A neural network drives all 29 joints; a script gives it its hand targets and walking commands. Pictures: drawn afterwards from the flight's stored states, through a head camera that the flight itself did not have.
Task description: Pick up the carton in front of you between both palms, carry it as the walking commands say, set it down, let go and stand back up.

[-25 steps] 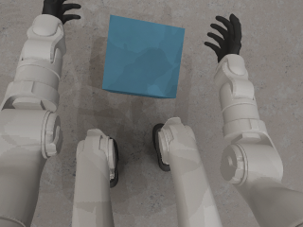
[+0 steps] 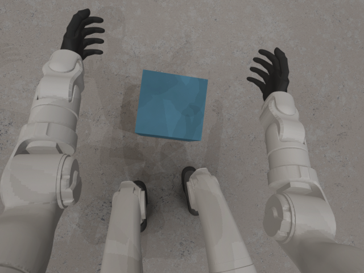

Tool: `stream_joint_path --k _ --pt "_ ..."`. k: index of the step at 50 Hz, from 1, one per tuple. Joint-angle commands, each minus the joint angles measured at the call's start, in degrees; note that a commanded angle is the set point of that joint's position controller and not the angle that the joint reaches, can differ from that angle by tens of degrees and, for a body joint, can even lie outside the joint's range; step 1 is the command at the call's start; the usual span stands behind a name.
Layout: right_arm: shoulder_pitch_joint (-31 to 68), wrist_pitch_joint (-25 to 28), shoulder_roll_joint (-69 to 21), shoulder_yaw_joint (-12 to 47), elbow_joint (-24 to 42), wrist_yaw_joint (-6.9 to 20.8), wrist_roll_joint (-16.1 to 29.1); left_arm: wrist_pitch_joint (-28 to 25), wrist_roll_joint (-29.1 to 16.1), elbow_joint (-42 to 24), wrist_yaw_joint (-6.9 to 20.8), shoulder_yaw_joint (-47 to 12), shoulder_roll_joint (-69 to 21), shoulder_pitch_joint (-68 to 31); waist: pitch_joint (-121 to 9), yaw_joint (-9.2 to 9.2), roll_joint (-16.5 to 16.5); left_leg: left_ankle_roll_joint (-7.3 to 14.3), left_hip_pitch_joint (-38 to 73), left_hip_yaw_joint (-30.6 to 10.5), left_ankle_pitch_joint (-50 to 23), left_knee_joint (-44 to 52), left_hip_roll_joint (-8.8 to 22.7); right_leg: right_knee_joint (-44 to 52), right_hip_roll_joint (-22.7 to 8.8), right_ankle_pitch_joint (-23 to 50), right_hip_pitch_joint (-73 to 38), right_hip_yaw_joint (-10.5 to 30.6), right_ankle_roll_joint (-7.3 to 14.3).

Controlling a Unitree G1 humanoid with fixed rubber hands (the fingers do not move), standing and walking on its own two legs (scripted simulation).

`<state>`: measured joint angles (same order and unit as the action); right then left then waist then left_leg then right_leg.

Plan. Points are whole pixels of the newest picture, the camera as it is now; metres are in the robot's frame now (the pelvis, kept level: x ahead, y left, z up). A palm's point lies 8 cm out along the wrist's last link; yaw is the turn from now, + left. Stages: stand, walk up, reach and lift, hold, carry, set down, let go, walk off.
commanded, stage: set down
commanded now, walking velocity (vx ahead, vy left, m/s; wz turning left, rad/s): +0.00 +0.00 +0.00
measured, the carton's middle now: (169, 111) +0.46 -0.06 -0.48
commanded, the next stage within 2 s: let go in 0.02 s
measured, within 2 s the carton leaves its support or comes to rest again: neither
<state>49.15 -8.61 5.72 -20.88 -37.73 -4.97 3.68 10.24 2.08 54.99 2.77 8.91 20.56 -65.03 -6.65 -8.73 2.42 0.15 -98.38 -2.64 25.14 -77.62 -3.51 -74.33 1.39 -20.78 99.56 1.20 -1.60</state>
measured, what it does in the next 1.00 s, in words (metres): rises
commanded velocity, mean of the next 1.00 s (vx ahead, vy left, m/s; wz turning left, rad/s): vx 0.00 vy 0.00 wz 0.00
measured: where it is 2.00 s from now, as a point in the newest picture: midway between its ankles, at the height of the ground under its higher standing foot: (166, 206)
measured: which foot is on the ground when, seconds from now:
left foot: down 0.00-1.00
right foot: down 0.00-1.00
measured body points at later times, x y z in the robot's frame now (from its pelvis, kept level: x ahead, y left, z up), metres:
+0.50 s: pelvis +0.06 -0.02 +0.12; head +0.26 -0.01 +0.53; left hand +0.41 +0.18 +0.01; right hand +0.35 -0.26 +0.02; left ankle +0.06 +0.11 -0.57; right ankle +0.09 -0.13 -0.57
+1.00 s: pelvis +0.10 +0.00 +0.17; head +0.14 +0.00 +0.62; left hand +0.28 +0.23 +0.09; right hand +0.27 -0.23 +0.10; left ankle +0.06 +0.11 -0.57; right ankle +0.09 -0.13 -0.57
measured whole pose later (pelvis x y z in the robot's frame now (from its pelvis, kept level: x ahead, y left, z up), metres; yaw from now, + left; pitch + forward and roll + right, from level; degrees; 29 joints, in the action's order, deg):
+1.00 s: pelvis +0.10 +0.00 +0.17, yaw -1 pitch +2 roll +0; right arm -13.1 -3.3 12.5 -1.9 -24.8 4.2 1.0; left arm 2.9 0.6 26.9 2.4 2.8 11.7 12.0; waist 1.5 -0.6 0.5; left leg 1.1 -10.4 -2.5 16.7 -25.2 -1.8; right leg -24.7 1.1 -13.6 13.0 3.3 -0.6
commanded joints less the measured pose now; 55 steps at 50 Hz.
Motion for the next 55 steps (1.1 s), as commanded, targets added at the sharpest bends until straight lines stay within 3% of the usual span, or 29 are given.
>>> stream_joint_path --k 1,6,11,17,23,33,40,44,55 --pt "7.7 1.5 5.2 -0.9 5.2 0.6 -0.9 -1.4 0.7 -4.9 0.3 1.1 4.5 -13.1 -50.7 -1.98 6.1 -0.8 33.9 1.7 -14.8 11.1 -1.4 8.1 1.9 18.0 -30.5 -6.3 -2.8" --pt "1.4 2.5 5.0 -0.3 5.3 2.5 -3.1 -2.1 3.3 -6.1 -0.9 3.3 1.7 -5.6 -53.1 -0.52 5.2 -1.1 40.4 1.4 -19.7 15.9 -1.2 12.5 1.9 21.2 -37.1 -5.9 -2.4" --pt "-10.9 3.9 7.0 2.0 8.7 6.1 -6.0 -2.8 5.6 -14.0 -4.8 4.5 -4.3 9.1 -54.9 0.5 4.1 -1.8 50.5 0.7 -26.3 21.4 -1.1 17.3 2.0 25.1 -45.6 -5.4 -1.2" --pt "-21.8 5.0 9.6 7.3 13.0 9.8 -6.6 -4.4 5.1 -25.9 -8.1 3.5 -8.0 22.4 -42.2 1.53 1.5 -2.2 53.4 1.0 -19.3 29.9 -0.8 24.3 1.3 22.1 -57.8 -3.1 0.1" --pt "-35.6 6.6 9.5 12.0 13.1 10.9 -3.9 -6.9 2.5 -27.4 -6.9 1.2 -7.9 37.4 -30.3 2.37 -1.4 -1.3 55.0 1.7 -16.4 35.6 -0.5 30.2 0.3 24.1 -70.3 -0.7 0.2" --pt "-56.1 9.4 9.7 17.6 18.5 9.2 -1.1 -11.3 0.9 -27.3 -4.6 -0.9 -5.5 59.7 -19.9 4.11 -3.9 -0.3 65.0 1.3 -23.6 43.9 -0.2 37.3 -0.6 41.3 -89.5 2.5 -0.7" --pt "-60.0 9.2 11.4 18.5 19.5 9.1 -1.1 -11.3 0.3 -30.3 -3.2 -2.7 -5.5 69.4 -8.0 6.89 0.2 -1.0 81.3 0.5 -27.6 51.7 1.0 46.2 0.7 31.2 -90.6 0.6 -0.6" --pt "-60.5 8.0 12.1 17.9 18.5 9.3 -1.7 -9.9 -0.4 -31.6 -1.7 -3.9 -5.3 73.7 -2.7 8.29 0.8 -1.5 86.4 0.5 -27.8 54.6 1.7 49.2 1.3 25.7 -91.5 -0.5 0.0" --pt "-60.4 2.6 12.5 16.2 17.9 9.0 -4.7 -4.8 -2.6 -35.9 1.3 -6.0 -4.1 74.3 9.2 7.44 -2.8 -0.9 88.7 0.8 -18.5 58.5 2.6 51.7 1.9 16.1 -95.6 -1.3 0.7"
